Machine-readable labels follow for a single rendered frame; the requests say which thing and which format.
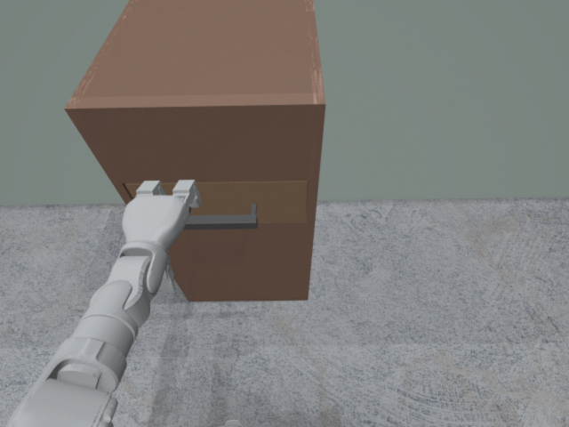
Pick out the robot left hand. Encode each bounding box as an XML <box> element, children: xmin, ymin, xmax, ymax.
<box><xmin>122</xmin><ymin>180</ymin><xmax>201</xmax><ymax>293</ymax></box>

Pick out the handle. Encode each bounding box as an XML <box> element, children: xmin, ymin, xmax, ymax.
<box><xmin>184</xmin><ymin>203</ymin><xmax>258</xmax><ymax>230</ymax></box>

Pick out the robot left upper arm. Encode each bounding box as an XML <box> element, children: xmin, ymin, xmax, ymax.
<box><xmin>16</xmin><ymin>378</ymin><xmax>118</xmax><ymax>427</ymax></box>

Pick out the robot left forearm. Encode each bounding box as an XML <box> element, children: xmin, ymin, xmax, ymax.
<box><xmin>5</xmin><ymin>241</ymin><xmax>168</xmax><ymax>427</ymax></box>

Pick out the cabinet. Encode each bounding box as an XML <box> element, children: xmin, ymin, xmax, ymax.
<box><xmin>64</xmin><ymin>0</ymin><xmax>325</xmax><ymax>302</ymax></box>

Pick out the drawer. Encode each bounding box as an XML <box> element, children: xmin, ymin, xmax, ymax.
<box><xmin>125</xmin><ymin>181</ymin><xmax>307</xmax><ymax>222</ymax></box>

